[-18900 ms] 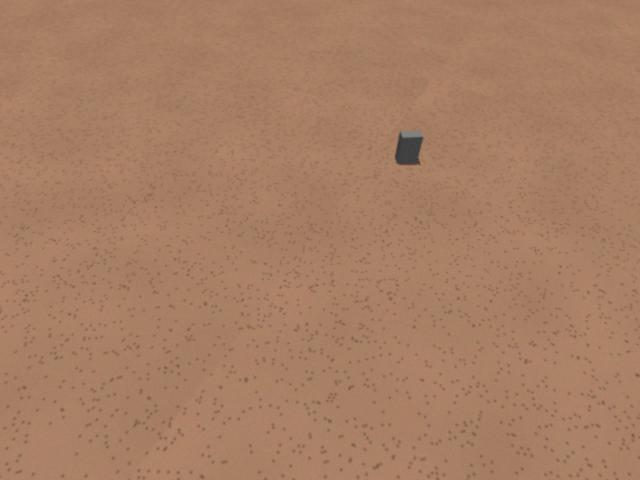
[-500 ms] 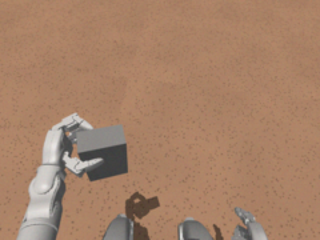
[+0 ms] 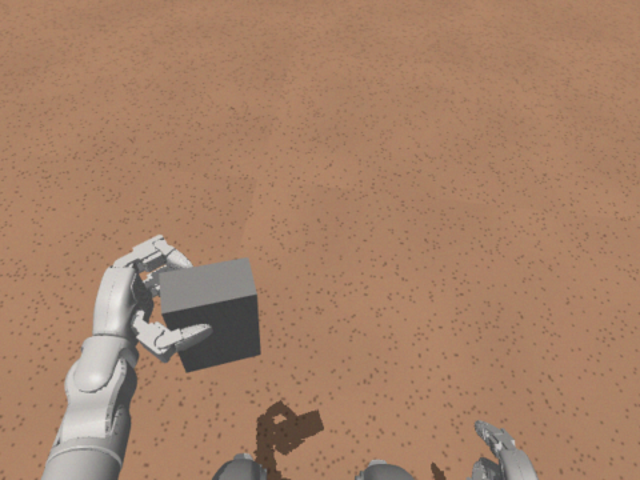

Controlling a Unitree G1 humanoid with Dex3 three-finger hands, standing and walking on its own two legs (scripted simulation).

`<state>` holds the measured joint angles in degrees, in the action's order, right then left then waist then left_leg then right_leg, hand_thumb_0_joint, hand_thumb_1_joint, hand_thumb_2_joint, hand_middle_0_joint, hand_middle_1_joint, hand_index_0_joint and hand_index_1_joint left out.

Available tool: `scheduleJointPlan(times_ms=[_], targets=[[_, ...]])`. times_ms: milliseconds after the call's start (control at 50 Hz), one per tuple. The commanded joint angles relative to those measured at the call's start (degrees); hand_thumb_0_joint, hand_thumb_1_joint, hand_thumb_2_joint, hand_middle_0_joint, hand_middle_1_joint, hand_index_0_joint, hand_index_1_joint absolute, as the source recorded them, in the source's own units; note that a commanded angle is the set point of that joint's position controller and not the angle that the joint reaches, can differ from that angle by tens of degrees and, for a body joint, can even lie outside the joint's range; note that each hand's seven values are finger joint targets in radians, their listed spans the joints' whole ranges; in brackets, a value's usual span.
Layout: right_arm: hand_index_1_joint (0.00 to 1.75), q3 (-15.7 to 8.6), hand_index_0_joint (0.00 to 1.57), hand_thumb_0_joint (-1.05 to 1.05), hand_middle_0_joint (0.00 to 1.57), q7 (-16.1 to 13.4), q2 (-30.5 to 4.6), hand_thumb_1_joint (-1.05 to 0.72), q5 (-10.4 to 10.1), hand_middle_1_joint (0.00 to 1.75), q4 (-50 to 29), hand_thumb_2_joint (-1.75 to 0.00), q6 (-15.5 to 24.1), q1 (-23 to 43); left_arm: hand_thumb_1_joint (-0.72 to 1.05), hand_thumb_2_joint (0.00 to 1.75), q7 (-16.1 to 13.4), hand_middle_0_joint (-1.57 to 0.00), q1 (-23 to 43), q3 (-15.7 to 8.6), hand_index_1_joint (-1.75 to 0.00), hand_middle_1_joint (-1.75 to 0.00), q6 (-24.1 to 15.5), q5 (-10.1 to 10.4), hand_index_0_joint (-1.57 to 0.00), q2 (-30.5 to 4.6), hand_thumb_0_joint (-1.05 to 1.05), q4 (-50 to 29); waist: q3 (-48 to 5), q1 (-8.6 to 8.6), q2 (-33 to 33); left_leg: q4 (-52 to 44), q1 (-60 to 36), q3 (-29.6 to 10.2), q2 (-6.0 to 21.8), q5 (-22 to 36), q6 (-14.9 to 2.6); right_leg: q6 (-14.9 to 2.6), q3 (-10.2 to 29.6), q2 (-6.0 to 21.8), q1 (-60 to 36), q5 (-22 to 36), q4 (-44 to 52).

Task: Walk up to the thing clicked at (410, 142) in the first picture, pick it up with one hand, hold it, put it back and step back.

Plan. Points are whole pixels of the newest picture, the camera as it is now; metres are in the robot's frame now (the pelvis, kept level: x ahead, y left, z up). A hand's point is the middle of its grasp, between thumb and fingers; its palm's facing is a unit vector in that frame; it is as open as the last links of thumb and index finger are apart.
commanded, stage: hold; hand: left
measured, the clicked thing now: (215, 318) +0.32 +0.13 -0.01
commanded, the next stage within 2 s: none
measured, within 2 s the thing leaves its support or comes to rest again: neither
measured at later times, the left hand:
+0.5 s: hand (172, 291) +0.32 +0.17 +0.05, palm faces -0.01 -1.00 -0.01, open 9.7 cm
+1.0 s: hand (171, 298) +0.31 +0.17 +0.06, palm faces -0.02 -1.00 -0.02, open 9.7 cm
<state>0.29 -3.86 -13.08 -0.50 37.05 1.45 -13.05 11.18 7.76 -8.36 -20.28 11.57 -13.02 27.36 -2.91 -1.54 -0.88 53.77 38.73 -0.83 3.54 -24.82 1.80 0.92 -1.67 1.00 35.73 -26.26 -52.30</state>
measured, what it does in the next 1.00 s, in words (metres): stands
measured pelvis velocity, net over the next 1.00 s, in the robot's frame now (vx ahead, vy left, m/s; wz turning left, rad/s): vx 0.00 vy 0.00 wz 0.00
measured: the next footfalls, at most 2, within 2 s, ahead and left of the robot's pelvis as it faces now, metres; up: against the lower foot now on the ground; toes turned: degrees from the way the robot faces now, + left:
none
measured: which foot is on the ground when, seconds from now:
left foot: down 0.00-1.00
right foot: down 0.00-1.00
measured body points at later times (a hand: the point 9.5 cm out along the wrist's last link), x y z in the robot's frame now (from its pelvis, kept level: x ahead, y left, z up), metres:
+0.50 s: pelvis +0.01 +0.00 +0.01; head +0.05 +0.01 +0.46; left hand +0.32 +0.22 +0.05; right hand +0.14 -0.25 -0.10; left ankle +0.02 +0.14 -0.69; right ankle +0.00 -0.13 -0.69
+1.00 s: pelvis +0.00 +0.00 +0.02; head +0.04 +0.00 +0.47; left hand +0.31 +0.22 +0.06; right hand +0.13 -0.24 -0.09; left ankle +0.02 +0.14 -0.69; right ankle +0.00 -0.13 -0.69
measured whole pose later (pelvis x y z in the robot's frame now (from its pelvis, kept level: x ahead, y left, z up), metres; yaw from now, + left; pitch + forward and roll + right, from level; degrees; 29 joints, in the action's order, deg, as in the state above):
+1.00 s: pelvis +0.00 +0.00 +0.02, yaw +0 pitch +5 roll -1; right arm 0.1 -2.8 -12.7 -0.6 37.4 0.5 -13.1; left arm 10.2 5.5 -7.0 -20.9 10.8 -12.1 26.6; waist -0.8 -1.1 -0.8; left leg 46.3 29.4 -0.1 3.1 -21.8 1.6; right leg 1.2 -1.2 1.3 26.6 -23.2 -45.0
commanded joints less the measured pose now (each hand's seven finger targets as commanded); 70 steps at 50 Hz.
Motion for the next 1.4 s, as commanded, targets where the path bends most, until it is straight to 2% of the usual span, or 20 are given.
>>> scheduleJointPlan(times_ms=[0,60,200,280,320,340,400,420,500,600,640,700,720,760,880,900,1000,1180,1220,1380], targets=[[0.3,-2.8,0.2,0.0,0.2,-0.5,-7.9,-0.91,-0.1,0.3,-6.7,-0.9,1.9,0.6,0.05,1.26,0.0,-1.34,17.5,-3.9,-1.51,-1.52,-5.4,2.0,-1.37,-7.4,0.0,-14.4,-18.4,-0.15,-1.1,-7.5,-13.3,1.1,-2.4,15.7,-1.7,-1.23,-0.1,-1.5,-7.5,18.9,8.0],[0.3,-2.8,0.2,0.0,0.2,-0.6,-7.8,-0.91,-0.1,0.3,-6.6,-0.9,1.8,0.3,0.04,1.26,-0.4,-1.35,19.3,-4.9,-1.52,-1.53,-5.8,1.5,-1.37,-9.3,0.0,-17.7,-19.3,0.37,-1.9,-7.9,-14.5,1.3,-2.6,17.1,-1.71,-1.19,0.1,-1.3,-9.0,20.6,8.2],[0.3,-2.9,0.2,0.0,0.2,-0.5,-7.7,-0.91,-0.2,0.3,-6.4,-0.9,1.6,0.8,0.0,1.24,-0.1,-1.34,16.6,-2.5,-1.51,-1.52,-5.0,1.6,-1.37,-6.6,0.0,-13.9,-17.4,-0.28,-0.4,-8.8,-15.4,1.6,-2.6,18.3,-2.01,-0.85,0.1,-1.3,-10.3,22.2,9.8],[0.3,-3.0,0.2,0.0,0.2,-0.4,-7.7,-0.91,-0.3,0.3,-6.8,-0.9,1.3,1.0,0.02,1.24,-0.5,-1.34,18.0,-4.5,-1.51,-1.52,-5.9,1.6,-1.37,-8.6,0.0,-17.4,-17.4,0.51,-1.3,-10.3,-16.8,1.2,-2.6,17.4,-1.7,-1.09,-0.3,-1.4,-11.0,20.3,10.2],[0.3,-2.8,0.2,0.0,0.2,-0.3,-7.5,-0.91,-0.3,0.3,-6.9,-0.9,1.4,1.3,0.02,1.24,-0.2,-1.34,16.8,-3.0,-1.51,-1.52,-5.7,2.0,-1.37,-6.7,0.0,-16.1,-16.6,0.11,-0.4,-10.4,-16.4,1.2,-2.6,17.5,-1.73,-0.98,-0.4,-1.4,-11.8,20.8,10.5],[0.3,-3.0,0.2,0.0,0.2,-0.4,-7.8,-0.91,-0.3,0.3,-7.0,-0.9,1.5,1.4,0.01,1.25,-0.4,-1.35,18.2,-4.4,-1.52,-1.53,-5.9,1.9,-1.37,-8.4,0.0,-17.5,-17.7,0.43,-1.1,-10.5,-17.1,1.5,-2.7,17.9,-1.81,-0.89,-0.1,-1.3,-12.2,21.4,10.8],[0.3,-2.8,0.2,0.0,0.2,-0.3,-7.6,-0.92,-0.3,0.3,-6.8,-0.9,1.2,1.1,-0.01,1.23,-0.8,-1.32,17.3,-3.9,-1.5,-1.5,-6.0,1.6,-1.35,-8.2,0.0,-17.9,-16.9,0.41,-1.0,-10.9,-17.4,1.6,-2.7,18.3,-1.83,-0.9,-0.1,-1.2,-12.6,21.7,11.1],[0.3,-2.7,0.2,0.0,0.2,-0.3,-7.3,-0.91,-0.2,0.3,-7.0,-0.9,1.2,1.1,0.0,1.24,-0.6,-1.32,14.3,-2.4,-1.5,-1.51,-5.4,1.6,-1.35,-5.6,0.0,-14.1,-16.8,-0.1,0.0,-10.7,-17.4,1.6,-2.7,18.7,-1.93,-0.87,-0.2,-1.4,-12.1,22.0,11.2],[0.3,-2.9,0.2,0.0,0.2,-0.4,-7.5,-0.91,-0.2,0.3,-6.6,-0.9,1.1,0.8,0.01,1.22,-0.9,-1.31,17.9,-3.6,-1.48,-1.49,-5.8,1.2,-1.33,-8.4,0.0,-18.5,-17.9,0.16,-1.4,-11.2,-19.0,1.6,-2.7,19.6,-1.8,-0.93,-0.2,-1.3,-13.1,22.7,11.6],[0.3,-2.8,0.2,0.0,0.2,0.0,-7.6,-0.91,-0.3,0.3,-6.9,-0.9,1.2,1.4,0.01,1.24,-1.0,-1.32,16.6,-1.7,-1.5,-1.51,-5.2,1.4,-1.35,-5.6,0.0,-16.1,-14.2,-0.31,-0.8,-12.7,-18.5,1.3,-2.4,17.8,-1.44,-1.24,-0.7,-1.7,-12.3,20.2,12.0],[0.3,-2.9,0.2,0.0,0.2,0.1,-7.6,-0.9,-0.3,0.3,-6.5,-0.9,1.3,1.7,0.02,1.23,-1.0,-1.32,18.0,-3.3,-1.49,-1.5,-5.2,1.3,-1.34,-7.5,0.0,-16.4,-14.3,0.14,-1.2,-12.8,-18.0,1.4,-2.5,17.2,-1.57,-1.11,-0.5,-1.4,-12.6,20.3,12.4],[0.3,-2.9,0.2,0.0,0.2,0.2,-7.4,-0.91,-0.3,0.3,-6.7,-0.9,1.2,1.6,0.01,1.23,-1.0,-1.32,15.9,-1.8,-1.5,-1.51,-5.1,1.0,-1.34,-6.2,0.0,-17.0,-14.8,0.45,-1.5,-13.2,-19.0,1.5,-2.6,18.0,-1.49,-1.22,-0.6,-1.4,-13.1,20.6,12.6],[0.3,-3.0,0.2,0.0,0.2,0.1,-7.5,-0.9,-0.2,0.3,-6.6,-0.9,1.2,1.5,0.01,1.23,-1.2,-1.32,16.8,-3.3,-1.49,-1.5,-5.2,1.1,-1.34,-7.7,0.0,-17.5,-14.6,0.55,-1.2,-12.9,-18.7,1.7,-2.7,17.6,-1.59,-1.07,-0.4,-1.3,-13.4,20.5,12.9],[0.3,-2.7,0.2,0.0,0.2,0.3,-7.1,-0.9,-0.3,0.3,-6.9,-0.9,1.4,2.3,0.02,1.23,-0.9,-1.31,14.8,-1.6,-1.49,-1.5,-4.8,1.4,-1.34,-4.7,0.0,-13.5,-13.5,0.15,1.4,-13.1,-17.6,1.6,-2.7,16.4,-1.79,-0.87,-0.5,-1.3,-13.1,19.8,13.3],[0.3,-3.1,0.2,0.0,0.2,0.7,-7.7,-0.91,-0.4,0.3,-6.8,-0.9,1.4,1.8,0.01,1.25,-1.1,-1.32,16.1,-3.4,-1.51,-1.52,-6.3,1.2,-1.35,-7.5,0.0,-17.2,-16.7,0.85,-1.7,-13.3,-20.3,1.4,-2.5,19.1,-1.58,-1.25,-0.5,-1.4,-14.3,21.1,12.5],[0.3,-2.9,0.2,0.0,0.2,0.5,-7.4,-0.91,-0.4,0.3,-7.1,-0.9,1.3,1.8,0.0,1.24,-0.9,-1.32,16.9,-2.1,-1.51,-1.52,-6.4,1.0,-1.35,-6.9,0.0,-18.9,-17.4,0.63,-1.4,-13.2,-20.7,1.5,-2.6,19.5,-1.59,-1.15,-0.5,-1.4,-14.6,21.7,12.8],[0.3,-2.7,0.2,0.0,0.2,0.5,-7.2,-0.91,-0.3,0.3,-6.7,-0.9,1.7,2.6,0.01,1.25,-1.7,-1.32,17.7,-3.4,-1.51,-1.52,-6.4,1.4,-1.34,-6.8,0.0,-16.7,-13.1,0.48,-0.2,-14.0,-18.0,1.8,-2.8,14.8,-1.79,-0.87,-0.2,-1.1,-12.9,18.5,13.8],[0.3,-2.9,0.2,0.0,0.2,0.5,-7.5,-0.91,-0.4,0.3,-6.2,-0.9,1.7,2.4,-0.01,1.24,-1.6,-1.3,16.3,-1.4,-1.5,-1.51,-5.8,1.0,-1.33,-5.5,0.0,-15.0,-14.2,-0.13,0.5,-14.4,-19.4,1.5,-2.7,16.1,-1.77,-0.96,-0.5,-1.3,-14.0,19.5,14.0],[0.3,-3.0,0.2,0.0,0.2,0.4,-7.6,-0.91,-0.5,0.3,-6.3,-0.9,1.6,2.5,-0.04,1.23,-1.8,-1.3,16.1,-3.0,-1.5,-1.5,-5.8,0.8,-1.32,-6.8,0.0,-14.3,-13.4,0.34,0.4,-14.5,-19.0,1.9,-2.8,15.8,-1.83,-0.92,-0.3,-1.2,-13.7,19.1,14.4],[0.3,-3.0,0.2,0.0,0.2,0.7,-7.5,-0.91,-0.2,0.3,-6.2,-0.9,1.9,2.7,-0.01,1.26,-1.1,-1.31,16.7,-2.9,-1.51,-1.52,-6.7,1.0,-1.34,-6.5,0.0,-13.6,-13.9,0.46,-0.3,-14.4,-18.3,1.9,-2.9,14.2,-1.82,-1.04,-0.3,-1.2,-13.3,17.6,14.3]])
